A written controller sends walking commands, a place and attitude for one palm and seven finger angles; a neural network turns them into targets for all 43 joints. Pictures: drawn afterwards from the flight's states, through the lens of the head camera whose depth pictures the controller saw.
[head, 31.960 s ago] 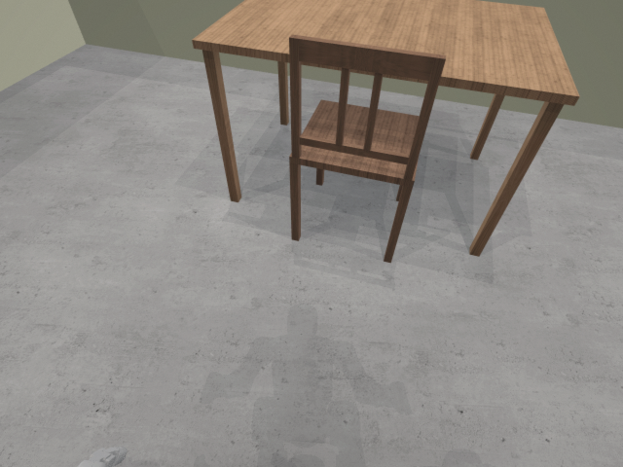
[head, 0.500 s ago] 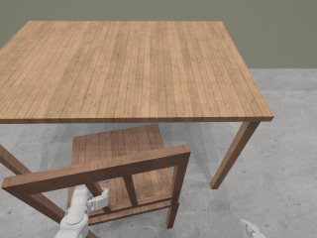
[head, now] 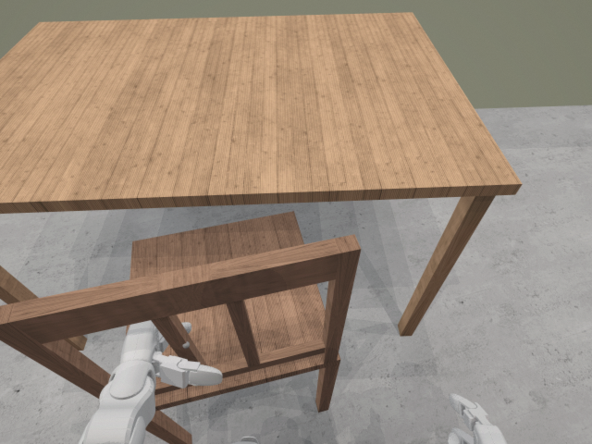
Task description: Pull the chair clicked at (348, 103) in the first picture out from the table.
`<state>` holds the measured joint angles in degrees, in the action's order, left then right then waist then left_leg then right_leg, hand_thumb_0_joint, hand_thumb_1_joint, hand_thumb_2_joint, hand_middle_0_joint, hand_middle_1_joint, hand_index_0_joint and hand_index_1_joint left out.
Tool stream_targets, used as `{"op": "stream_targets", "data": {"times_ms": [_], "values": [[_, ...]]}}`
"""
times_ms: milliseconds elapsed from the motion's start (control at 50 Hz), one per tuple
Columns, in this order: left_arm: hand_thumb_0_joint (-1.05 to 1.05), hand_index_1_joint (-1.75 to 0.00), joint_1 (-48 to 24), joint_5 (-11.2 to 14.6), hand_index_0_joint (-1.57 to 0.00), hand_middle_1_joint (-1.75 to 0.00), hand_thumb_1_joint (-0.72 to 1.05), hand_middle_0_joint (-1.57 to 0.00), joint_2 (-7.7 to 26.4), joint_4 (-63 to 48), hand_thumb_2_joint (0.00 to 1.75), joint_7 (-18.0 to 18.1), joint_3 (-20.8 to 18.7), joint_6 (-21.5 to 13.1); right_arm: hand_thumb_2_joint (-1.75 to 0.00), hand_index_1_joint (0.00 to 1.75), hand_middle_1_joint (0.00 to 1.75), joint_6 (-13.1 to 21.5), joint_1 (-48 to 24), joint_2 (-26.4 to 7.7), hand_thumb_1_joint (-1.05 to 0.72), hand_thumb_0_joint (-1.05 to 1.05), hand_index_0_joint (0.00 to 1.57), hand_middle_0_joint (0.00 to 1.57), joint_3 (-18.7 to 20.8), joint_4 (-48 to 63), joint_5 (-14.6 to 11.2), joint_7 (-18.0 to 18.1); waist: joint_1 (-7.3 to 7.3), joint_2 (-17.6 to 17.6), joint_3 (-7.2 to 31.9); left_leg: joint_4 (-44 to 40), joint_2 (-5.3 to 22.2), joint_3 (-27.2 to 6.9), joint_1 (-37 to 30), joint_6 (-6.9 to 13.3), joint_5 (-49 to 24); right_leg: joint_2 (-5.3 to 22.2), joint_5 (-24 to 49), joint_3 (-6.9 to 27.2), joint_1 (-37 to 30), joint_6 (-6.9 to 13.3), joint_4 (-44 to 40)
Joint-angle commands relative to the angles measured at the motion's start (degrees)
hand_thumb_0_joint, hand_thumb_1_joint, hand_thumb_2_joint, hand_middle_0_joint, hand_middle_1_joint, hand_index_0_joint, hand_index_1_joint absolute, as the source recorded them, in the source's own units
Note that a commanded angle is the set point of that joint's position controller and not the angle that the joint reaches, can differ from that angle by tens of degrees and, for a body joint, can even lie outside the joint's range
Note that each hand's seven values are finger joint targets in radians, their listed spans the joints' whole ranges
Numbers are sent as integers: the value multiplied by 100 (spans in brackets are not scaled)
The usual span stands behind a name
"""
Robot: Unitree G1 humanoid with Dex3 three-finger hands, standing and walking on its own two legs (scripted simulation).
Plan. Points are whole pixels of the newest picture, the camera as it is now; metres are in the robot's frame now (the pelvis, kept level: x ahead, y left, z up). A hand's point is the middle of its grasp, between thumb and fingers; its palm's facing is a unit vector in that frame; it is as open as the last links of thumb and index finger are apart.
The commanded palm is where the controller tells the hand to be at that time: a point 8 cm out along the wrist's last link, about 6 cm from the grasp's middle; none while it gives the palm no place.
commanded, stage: open the thumb and straighten the fingers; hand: left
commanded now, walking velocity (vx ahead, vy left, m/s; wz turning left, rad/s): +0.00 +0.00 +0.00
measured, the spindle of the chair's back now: (184, 347) +0.28 +0.18 -0.07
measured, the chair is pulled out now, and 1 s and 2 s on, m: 0.12 0.12 0.11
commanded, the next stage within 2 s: draw the fingers out of the gap in 0.20 s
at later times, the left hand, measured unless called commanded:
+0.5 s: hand (177, 364) +0.25 +0.18 -0.05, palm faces +0.12 -0.98 -0.18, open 17.4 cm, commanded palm +0.22 +0.23 -0.03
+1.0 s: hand (168, 429) +0.17 +0.17 -0.05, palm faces +0.14 -0.97 -0.18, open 17.4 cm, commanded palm +0.14 +0.22 -0.03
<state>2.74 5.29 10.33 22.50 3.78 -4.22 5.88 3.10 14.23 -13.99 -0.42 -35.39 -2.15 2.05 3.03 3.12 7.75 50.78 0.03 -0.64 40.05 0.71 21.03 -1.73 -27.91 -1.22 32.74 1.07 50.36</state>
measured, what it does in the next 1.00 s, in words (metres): stands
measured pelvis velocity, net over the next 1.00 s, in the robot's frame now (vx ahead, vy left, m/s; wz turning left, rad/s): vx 0.01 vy -0.01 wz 0.03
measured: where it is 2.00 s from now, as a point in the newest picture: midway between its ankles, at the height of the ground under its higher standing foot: outside the picture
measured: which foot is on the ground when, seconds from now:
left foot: down 0.00-1.00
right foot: down 0.00-1.00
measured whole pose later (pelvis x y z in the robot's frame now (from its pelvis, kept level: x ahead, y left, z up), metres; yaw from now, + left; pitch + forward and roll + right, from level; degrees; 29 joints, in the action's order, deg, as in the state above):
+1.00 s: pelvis +0.01 -0.01 -0.02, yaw +2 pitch +12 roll -2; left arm 31.5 6.1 11.6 -3.1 2.5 -1.8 8.9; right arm 5.9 14.2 -12.8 -1.0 -28.8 -2.2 3.6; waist 2.2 3.0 10.7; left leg 57.9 -0.3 -3.3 45.5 -0.2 24.7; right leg -1.9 -32.1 -4.0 36.7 2.2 56.4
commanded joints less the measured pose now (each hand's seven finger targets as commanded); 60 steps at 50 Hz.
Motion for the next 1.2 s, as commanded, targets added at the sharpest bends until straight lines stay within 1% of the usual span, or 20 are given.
{"op": "stream_targets", "data": {"times_ms": [0, 40, 100, 200, 260, 280, 300, 320, 340, 420, 460, 500, 600, 640, 720, 900, 920, 1040, 1160, 1180], "values": [[0, -14, -1134, -32, -5, -14, -55, -5, 868, -675, 20, 4, -416, -37, -90, 30, 30, 238, -401, -877, -90, 0, 20, 20, 275, 889, -44, 82, 66, -609, 700, -540, 28, -167, -905, 164, -642, 3, 990, -90, 477, -107, -821], [0, 0, -1227, -58, 0, 0, -55, 0, 1007, -1129, 20, 16, -504, -87, -90, 30, 30, 269, -389, -846, -90, 0, 20, 20, 289, 978, -35, 90, -37, -132, 1119, -543, 21, -134, -1161, 156, -780, 24, 1036, -57, 307, -68, -806], [0, 0, -1463, -17, 0, 0, -55, 0, 965, -1706, 20, 60, -388, -214, -90, 30, 30, 341, -353, -795, -90, 0, 20, 20, 282, 970, -30, 132, 39, 198, 1513, -482, 59, -147, -1553, 137, -1079, 20, 1245, -50, 290, -49, -769], [0, 0, -1206, 33, 0, 0, -55, 0, 709, -1105, 20, 19, -214, -86, -90, 30, 30, 395, -313, -825, -90, 0, 20, 20, 261, 847, -22, 142, 149, -270, 1094, -401, 62, -197, -1193, 163, -921, -3, 1225, -88, 464, -89, -752], [0, 0, -861, 41, 0, 0, -55, 0, 703, -1120, 20, -45, -203, 96, -90, 30, 30, 362, -316, -843, -90, 0, 20, 20, 262, 946, -42, 116, 40, -171, 1176, -433, 29, -154, -1208, 156, -1019, 21, 1333, -105, 296, -72, -762], [0, 0, -936, 3, 0, 0, -55, 0, 1201, -732, 20, -29, -668, 155, -90, 30, 30, 303, -256, -906, -90, 0, 20, 20, 266, 861, -30, 134, 43, -335, 1023, -392, 32, -174, -1020, 149, -979, 15, 1328, -90, 380, -69, -738], [0, 0, -787, 20, 0, 0, -55, 0, 1026, -890, 20, -72, -538, 166, -90, 30, 30, 281, -285, -872, -90, 0, 20, 20, 260, 957, -26, 126, -7, -355, 1120, -382, -1, -130, -997, 168, -1009, 25, 1405, -62, 281, -87, -739], [0, 0, -561, 16, 0, 0, -55, 0, 1189, -965, 20, -65, -678, 168, -90, 30, 30, 260, -282, -886, -90, 0, 20, 20, 277, 1007, -27, 120, -65, -359, 1162, -384, 8, -135, -988, 162, -1099, 25, 1469, -59, 188, -61, -726], [0, 0, -299, 48, 0, 0, -55, 0, 999, -1214, 20, -84, -558, 137, -90, 30, 30, 270, -319, -827, -90, 0, 20, 20, 264, 1098, -34, 101, -107, -192, 1215, -400, 6, -83, -1069, 158, -1169, 41, 1539, -75, 148, -64, -723], [0, 0, 354, 72, 0, 0, -55, 0, 1052, -2056, 20, -39, -526, -34, -90, 30, 30, 314, -296, -792, -90, 0, 20, 20, 280, 1244, -27, 82, -125, 67, 1379, -347, 34, -76, -1222, 137, -1466, 30, 1753, -75, 54, -29, -651], [0, 0, 501, 89, 0, 0, -55, 0, 957, -2171, 20, -31, -406, -79, -90, 30, 30, 352, -309, -779, -90, 0, 20, 20, 272, 1250, -32, 91, -5, -132, 1110, -304, 46, -93, -1104, 154, -1303, 25, 1672, -94, 241, -70, -659], [0, 0, 860, 122, 0, 0, -55, 0, 961, -2190, 20, -42, -453, -99, -90, 30, 30, 395, -310, -797, -90, 0, 20, 20, 281, 1270, -27, 106, 1, -301, 1005, -242, 28, -105, -932, 166, -1200, 23, 1642, -89, 279, -89, -636], [0, 0, 1340, 164, 0, 0, -55, 0, 823, -2824, 20, -140, -214, -199, -90, 30, 30, 538, -295, -772, -90, 0, 20, 20, 283, 1338, -35, 138, 31, -48, 1093, -148, 11, -142, -1028, 176, -1268, 37, 1658, -109, 339, -74, -552], [0, 0, 1506, 168, 0, 0, -55, 0, 938, -3047, 20, -145, -286, -237, -90, 30, 30, 603, -267, -775, -90, 0, 20, 20, 294, 1317, -27, 168, 43, -12, 1172, -94, 16, -177, -1034, 177, -1304, 39, 1657, -120, 371, -66, -513], [0, 0, 1919, 136, 0, 0, -55, 0, 877, -3185, 20, -144, -175, -229, -90, 30, 30, 675, -290, -745, -90, 0, 20, 20, 283, 1345, -21, 192, 66, -127, 932, -64, -3, -240, -869, 178, -1129, 22, 1441, -174, 514, -57, -476], [0, 0, 2811, 83, 0, 0, -55, 0, 785, -3653, 20, -92, -113, -10, -90, 30, 30, 609, -359, -632, -90, 0, 20, 20, 269, 1572, -42, 210, -34, -104, 935, -8, -40, -247, -719, 182, -978, 20, 1281, -226, 555, -51, -405], [0, 0, 2983, 71, 0, 0, -55, 0, 924, -3601, 20, -65, -287, 25, -90, 30, 30, 585, -385, -625, -90, 0, 20, 20, 288, 1554, -39, 221, -88, -97, 910, 3, -42, -246, -651, 178, -983, 16, 1278, -210, 521, -33, -413], [0, 0, 3470, 81, 0, 0, -55, 0, 699, -3905, 20, -137, -24, -16, -90, 30, 30, 562, -422, -557, -90, 0, 20, 20, 276, 1649, -55, 239, -40, -43, 681, 50, -49, -255, -510, 189, -828, 24, 1143, -234, 686, -42, -400], [0, 0, 3855, 124, 0, 0, -55, 0, 740, -4167, 20, -207, -50, -226, -90, 30, 30, 631, -434, -532, -90, 0, 20, 20, 332, 1656, -69, 288, -62, -141, 779, 164, -57, -271, -409, 201, -707, 15, 1004, -234, 785, -45, -337], [0, 0, 3248, 505, 0, 0, -55, 0, 420, -5045, 20, -328, 1, -1047, -90, 30, 30, 785, -334, -443, -90, 0, 20, 20, 343, 1548, -38, 281, 26, -190, 741, 417, -59, -301, -315, 149, -845, -39, 1080, -352, 1080, -31, -152]]}}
